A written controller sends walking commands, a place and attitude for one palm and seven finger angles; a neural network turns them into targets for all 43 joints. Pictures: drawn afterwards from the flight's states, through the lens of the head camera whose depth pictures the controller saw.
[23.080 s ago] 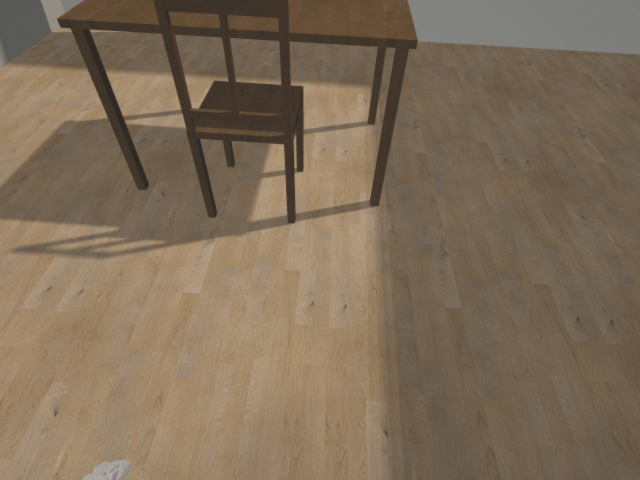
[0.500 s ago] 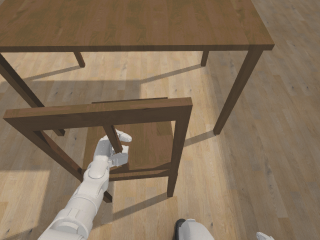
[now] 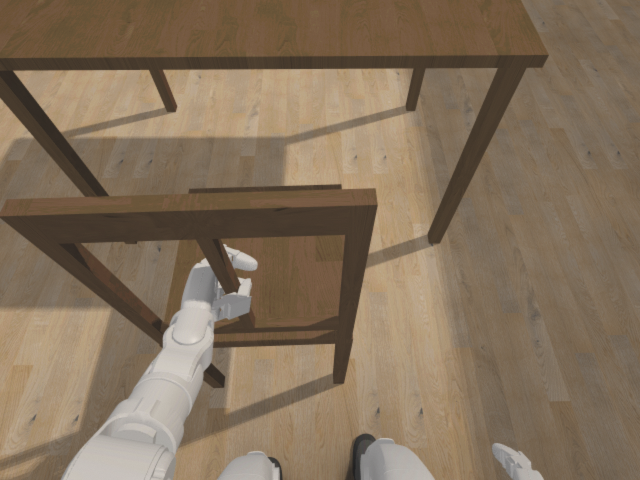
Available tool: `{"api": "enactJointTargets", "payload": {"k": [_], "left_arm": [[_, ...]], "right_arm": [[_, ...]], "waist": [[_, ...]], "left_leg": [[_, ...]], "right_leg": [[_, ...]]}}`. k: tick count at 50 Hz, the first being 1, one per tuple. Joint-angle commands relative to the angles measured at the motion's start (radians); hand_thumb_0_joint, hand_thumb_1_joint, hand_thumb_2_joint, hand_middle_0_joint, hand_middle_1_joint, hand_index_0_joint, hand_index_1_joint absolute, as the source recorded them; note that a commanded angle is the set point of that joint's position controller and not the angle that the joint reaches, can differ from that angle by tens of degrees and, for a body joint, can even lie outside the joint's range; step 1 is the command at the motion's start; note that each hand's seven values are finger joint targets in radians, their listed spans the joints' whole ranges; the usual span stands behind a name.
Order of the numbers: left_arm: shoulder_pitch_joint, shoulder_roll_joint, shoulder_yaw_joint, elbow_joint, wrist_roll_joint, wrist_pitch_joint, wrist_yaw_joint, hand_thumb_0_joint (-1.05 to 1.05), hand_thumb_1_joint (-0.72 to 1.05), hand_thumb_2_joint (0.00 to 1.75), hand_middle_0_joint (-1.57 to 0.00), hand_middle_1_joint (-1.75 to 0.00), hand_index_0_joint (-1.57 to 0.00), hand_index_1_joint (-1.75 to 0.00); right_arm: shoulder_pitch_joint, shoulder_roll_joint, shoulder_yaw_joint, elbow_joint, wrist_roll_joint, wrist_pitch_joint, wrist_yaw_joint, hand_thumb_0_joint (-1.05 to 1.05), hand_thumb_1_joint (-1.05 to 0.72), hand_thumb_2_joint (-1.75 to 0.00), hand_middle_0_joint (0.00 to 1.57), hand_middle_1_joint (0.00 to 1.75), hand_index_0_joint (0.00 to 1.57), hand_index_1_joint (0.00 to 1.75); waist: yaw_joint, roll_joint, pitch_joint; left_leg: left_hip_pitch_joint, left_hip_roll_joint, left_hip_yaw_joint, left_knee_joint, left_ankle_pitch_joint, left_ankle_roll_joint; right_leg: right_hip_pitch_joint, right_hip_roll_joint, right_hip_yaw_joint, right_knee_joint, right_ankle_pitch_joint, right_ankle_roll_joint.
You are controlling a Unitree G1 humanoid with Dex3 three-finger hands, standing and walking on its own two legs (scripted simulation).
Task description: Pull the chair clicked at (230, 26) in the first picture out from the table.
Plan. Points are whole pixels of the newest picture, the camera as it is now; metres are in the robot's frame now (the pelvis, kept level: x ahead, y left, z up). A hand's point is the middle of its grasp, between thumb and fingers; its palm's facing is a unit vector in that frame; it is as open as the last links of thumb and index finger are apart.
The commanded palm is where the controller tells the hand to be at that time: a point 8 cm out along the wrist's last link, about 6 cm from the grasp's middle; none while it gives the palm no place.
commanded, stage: step backward, pulling the chair out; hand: left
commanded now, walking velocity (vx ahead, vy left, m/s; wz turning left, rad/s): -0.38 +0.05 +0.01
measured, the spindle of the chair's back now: (232, 288) +0.37 +0.14 -0.07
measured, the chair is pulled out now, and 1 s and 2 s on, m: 0.35 0.42 0.59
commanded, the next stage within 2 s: stop walking, hand still on the chair in 1.50 s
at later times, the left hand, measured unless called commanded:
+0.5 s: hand (236, 336) +0.30 +0.12 -0.06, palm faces +0.01 -0.97 -0.22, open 5.3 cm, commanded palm +0.28 +0.18 -0.05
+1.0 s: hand (228, 349) +0.28 +0.13 -0.06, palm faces -0.06 -0.98 -0.18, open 5.2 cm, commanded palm +0.25 +0.19 -0.06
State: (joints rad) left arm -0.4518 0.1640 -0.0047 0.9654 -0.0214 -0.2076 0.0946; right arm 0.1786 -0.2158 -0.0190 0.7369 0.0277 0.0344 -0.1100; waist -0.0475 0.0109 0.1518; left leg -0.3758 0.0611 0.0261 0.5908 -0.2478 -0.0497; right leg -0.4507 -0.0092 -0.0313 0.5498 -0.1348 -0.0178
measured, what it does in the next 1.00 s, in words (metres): steps on the spot: left foot, then right foot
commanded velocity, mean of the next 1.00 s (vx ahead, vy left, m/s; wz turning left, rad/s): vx -0.38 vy -0.06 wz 0.01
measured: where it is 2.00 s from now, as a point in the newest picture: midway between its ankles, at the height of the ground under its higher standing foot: outside the picture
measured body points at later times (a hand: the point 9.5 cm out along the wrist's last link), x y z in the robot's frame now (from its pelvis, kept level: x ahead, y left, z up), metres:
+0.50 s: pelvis -0.05 +0.00 -0.01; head +0.01 -0.02 +0.44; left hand +0.29 +0.18 -0.04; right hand +0.04 -0.25 -0.15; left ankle -0.04 +0.14 -0.68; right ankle +0.09 -0.11 -0.73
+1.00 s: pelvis -0.08 +0.02 +0.01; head +0.02 +0.02 +0.45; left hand +0.28 +0.18 -0.04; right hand +0.02 -0.23 -0.13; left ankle -0.03 +0.18 -0.70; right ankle -0.04 -0.10 -0.73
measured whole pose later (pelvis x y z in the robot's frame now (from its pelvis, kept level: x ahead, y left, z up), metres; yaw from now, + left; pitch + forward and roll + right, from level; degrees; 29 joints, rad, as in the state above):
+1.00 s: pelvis -0.08 +0.02 +0.01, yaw +1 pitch +0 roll +1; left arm -0.50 0.15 0.01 0.93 0.00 -0.17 0.09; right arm 0.15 -0.21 0.02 0.72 0.02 0.01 -0.09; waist -0.05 -0.03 0.25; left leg -0.41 0.04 0.00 0.69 -0.30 -0.06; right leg -0.30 -0.05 -0.01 0.51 -0.20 0.00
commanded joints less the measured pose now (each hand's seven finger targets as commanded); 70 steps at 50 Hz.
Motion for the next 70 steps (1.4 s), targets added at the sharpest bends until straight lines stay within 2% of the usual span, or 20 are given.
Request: {"api": "enactJointTargets", "payload": {"k": [1,12,16,21,24,29,33,36,39,41,42,43,46,49,51,53,57,61,64,70], "left_arm": [[-0.251,0.204,0.035,-0.161,0.025,-0.074,0.02,0.0,0.9,0.9,-0.5,-1.45,-0.5,-1.45],[-0.263,0.139,-0.004,-0.271,0.018,-0.07,0.02,0.0,0.9,0.9,-0.5,-1.45,-0.5,-1.45],[-0.273,0.182,0.021,-0.244,0.032,-0.065,0.013,0.0,0.9,0.9,-0.5,-1.45,-0.5,-1.45],[-0.25,0.249,0.052,-0.169,0.034,-0.054,0.036,0.0,0.9,0.9,-0.5,-1.45,-0.5,-1.45],[-0.277,0.214,0.071,-0.133,0.04,-0.028,0.026,0.0,0.9,0.9,-0.5,-1.45,-0.5,-1.45],[-0.205,0.172,0.058,-0.119,0.023,-0.03,0.019,0.0,0.9,0.9,-0.5,-1.45,-0.5,-1.45],[-0.223,0.158,0.036,-0.219,0.029,-0.038,-0.005,0.0,0.9,0.9,-0.5,-1.45,-0.5,-1.45],[-0.384,0.126,0.02,-0.423,0.025,-0.051,-0.009,0.0,0.9,0.9,-0.5,-1.45,-0.5,-1.45],[-0.329,0.049,-0.007,-0.306,0.039,-0.03,-0.01,0.0,0.9,0.9,-0.5,-1.45,-0.5,-1.45],[-0.376,0.074,-0.017,-0.275,0.042,-0.033,-0.007,0.0,0.9,0.9,-0.5,-1.45,-0.5,-1.45],[-0.36,0.097,0.002,-0.22,0.033,-0.029,-0.009,0.0,0.9,0.9,-0.5,-1.45,-0.5,-1.45],[-0.328,0.097,-0.001,-0.168,0.034,-0.02,-0.01,0.0,0.9,0.9,-0.5,-1.45,-0.5,-1.45],[-0.352,0.171,0.056,-0.222,0.046,-0.028,-0.002,0.0,0.9,0.9,-0.5,-1.45,-0.5,-1.45],[-0.293,0.163,0.024,-0.279,0.03,-0.04,0.003,0.0,0.9,0.9,-0.5,-1.45,-0.5,-1.45],[-0.238,0.133,0.021,-0.311,0.017,-0.041,0.003,0.0,0.9,0.9,-0.5,-1.45,-0.5,-1.45],[-0.22,0.051,-0.028,-0.327,0.015,-0.061,-0.015,0.0,0.9,0.9,-0.5,-1.45,-0.5,-1.45],[-0.17,0.12,0.027,-0.403,0.04,-0.064,-0.013,0.0,0.9,0.9,-0.5,-1.45,-0.5,-1.45],[-0.19,0.182,0.034,-0.377,0.054,-0.06,-0.018,0.0,0.9,0.9,-0.5,-1.45,-0.5,-1.45],[-0.219,0.177,0.045,-0.328,0.04,-0.023,-0.008,0.0,0.9,0.9,-0.5,-1.45,-0.5,-1.45],[-0.197,0.159,0.03,-0.18,0.014,0.016,-0.001,0.0,0.9,0.9,-0.5,-1.45,-0.5,-1.45]], "right_arm": [[0.066,-0.146,-0.051,-0.08,0.013,-0.026,-0.016,0.0,-0.9,-0.9,0.2,0.3,0.2,0.3],[0.017,-0.151,-0.032,-0.17,0.005,-0.02,-0.016,0.0,-0.9,-0.9,0.2,0.3,0.2,0.3],[0.047,-0.161,-0.047,-0.137,-0.002,-0.028,-0.017,0.0,-0.9,-0.9,0.2,0.3,0.2,0.3],[0.092,-0.144,-0.054,-0.086,0.01,-0.043,-0.003,0.0,-0.9,-0.9,0.2,0.3,0.2,0.3],[0.065,-0.119,-0.024,-0.071,-0.004,-0.058,0.011,0.0,-0.9,-0.9,0.2,0.3,0.2,0.3],[0.096,-0.134,0.0,-0.07,0.005,-0.09,0.011,0.0,-0.9,-0.9,0.2,0.3,0.2,0.3],[0.123,-0.199,-0.025,-0.103,-0.007,-0.073,-0.003,0.0,-0.9,-0.9,0.2,0.3,0.2,0.3],[0.034,-0.139,-0.032,-0.145,-0.03,-0.059,0.0,0.0,-0.9,-0.9,0.2,0.3,0.2,0.3],[0.124,-0.137,-0.056,-0.101,-0.018,-0.038,0.045,0.0,-0.9,-0.9,0.2,0.3,0.2,0.3],[0.152,-0.145,-0.059,-0.101,0.002,-0.042,0.047,0.0,-0.9,-0.9,0.2,0.3,0.2,0.3],[0.095,-0.144,-0.057,-0.112,0.008,-0.05,0.043,0.0,-0.9,-0.9,0.2,0.3,0.2,0.3],[0.083,-0.132,-0.046,-0.115,0.011,-0.073,0.043,0.0,-0.9,-0.9,0.2,0.3,0.2,0.3],[0.048,-0.132,-0.017,-0.07,-0.002,-0.059,0.008,0.0,-0.9,-0.9,0.2,0.3,0.2,0.3],[0.017,-0.119,0.006,-0.081,-0.001,-0.037,-0.003,0.0,-0.9,-0.9,0.2,0.3,0.2,0.3],[-0.009,-0.164,-0.025,-0.121,0.005,-0.035,0.012,0.0,-0.9,-0.9,0.2,0.3,0.2,0.3],[0.014,-0.148,-0.032,-0.112,0.0,-0.035,0.051,0.0,-0.9,-0.9,0.2,0.3,0.2,0.3],[0.014,-0.137,-0.035,-0.132,-0.016,-0.044,0.046,0.0,-0.9,-0.9,0.2,0.3,0.2,0.3],[0.019,-0.108,-0.045,-0.151,0.008,-0.037,0.021,0.0,-0.9,-0.9,0.2,0.3,0.2,0.3],[-0.059,-0.103,-0.026,-0.135,0.008,-0.051,0.013,0.0,-0.9,-0.9,0.2,0.3,0.2,0.3],[0.044,-0.132,-0.002,-0.083,0.015,-0.046,-0.011,0.0,-0.9,-0.9,0.2,0.3,0.2,0.3]], "waist": [[0.004,-0.089,-0.506],[0.015,0.158,-0.389],[0.006,0.114,-0.402],[0.025,-0.238,-0.323],[0.021,-0.252,-0.425],[0.032,-0.175,-0.43],[0.019,0.097,-0.391],[0.001,0.318,-0.418],[0.016,0.144,-0.445],[0.012,-0.079,-0.518],[0.036,-0.215,-0.509],[0.048,-0.198,-0.396],[0.022,-0.071,-0.386],[0.0,-0.021,-0.476],[0.021,0.147,-0.478],[0.013,0.16,-0.437],[0.006,0.256,-0.433],[-0.012,-0.243,-0.45],[0.034,-0.187,-0.385],[0.031,-0.152,-0.475]], "left_leg": [[0.134,-0.002,0.0,0.016,-0.09,0.024],[-0.021,0.22,-0.142,-0.23,0.049,0.142],[-0.013,0.18,-0.091,-0.146,0.085,0.11],[0.103,-0.081,0.034,0.37,-0.306,0.019],[0.041,-0.068,-0.057,0.578,-0.259,0.009],[0.114,-0.082,0.021,0.067,-0.277,0.025],[0.121,0.121,-0.176,-0.359,-0.055,0.114],[0.342,0.302,-0.255,-0.178,0.845,0.174],[0.565,0.214,-0.089,0.186,1.189,0.059],[0.13,0.072,-0.023,0.48,0.63,-0.028],[-0.126,-0.047,-0.05,0.63,-0.182,-0.045],[-0.23,-0.026,-0.155,0.655,-0.355,-0.022],[-0.061,0.028,-0.098,0.191,-0.301,-0.004],[0.189,0.001,-0.003,-0.144,0.265,-0.003],[0.286,0.25,-0.245,-0.124,0.861,0.143],[0.311,0.319,-0.248,-0.212,0.622,0.207],[0.255,0.291,-0.181,-0.063,0.691,0.18],[0.091,0.026,0.011,0.185,-0.08,0.017],[0.03,-0.022,-0.094,0.506,-0.274,0.009],[0.177,-0.008,-0.009,-0.134,-0.07,0.018]], "right_leg": [[0.244,-0.246,0.193,-0.208,0.146,-0.022],[0.242,-0.033,0.046,0.121,-0.114,0.019],[0.283,-0.06,0.068,0.064,0.023,0.012],[-0.131,-0.334,0.406,-0.448,-0.679,-0.106],[0.061,-0.326,0.276,-0.388,-0.416,-0.115],[0.199,-0.268,0.189,-0.316,-0.21,-0.067],[0.207,-0.1,0.085,-0.009,-0.049,0.024],[-0.03,-0.025,0.052,0.39,-0.185,0.011],[0.059,-0.014,-0.033,-0.043,-0.057,-0.049],[0.598,-0.156,0.141,-0.113,0.846,-0.169],[0.739,-0.347,0.337,-0.051,1.249,-0.288],[0.646,-0.433,0.297,-0.075,1.164,-0.284],[0.521,-0.334,0.192,-0.05,0.949,-0.167],[0.43,-0.235,0.084,0.063,0.656,-0.06],[0.235,-0.085,0.034,0.216,0.154,0.023],[0.155,0.005,0.042,0.283,-0.462,0.005],[0.274,-0.031,0.035,0.078,-0.161,0.008],[0.315,-0.238,0.221,-0.182,0.285,-0.062],[0.151,-0.348,0.288,-0.271,0.027,-0.148],[0.355,-0.252,0.176,-0.097,0.275,-0.058]]}}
